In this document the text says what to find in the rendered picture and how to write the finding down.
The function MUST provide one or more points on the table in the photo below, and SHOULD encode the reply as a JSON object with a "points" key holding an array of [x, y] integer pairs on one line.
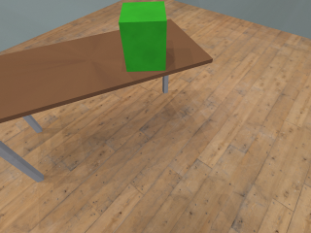
{"points": [[47, 77]]}

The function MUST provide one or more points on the carton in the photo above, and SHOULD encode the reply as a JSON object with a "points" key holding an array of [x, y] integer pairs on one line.
{"points": [[143, 28]]}

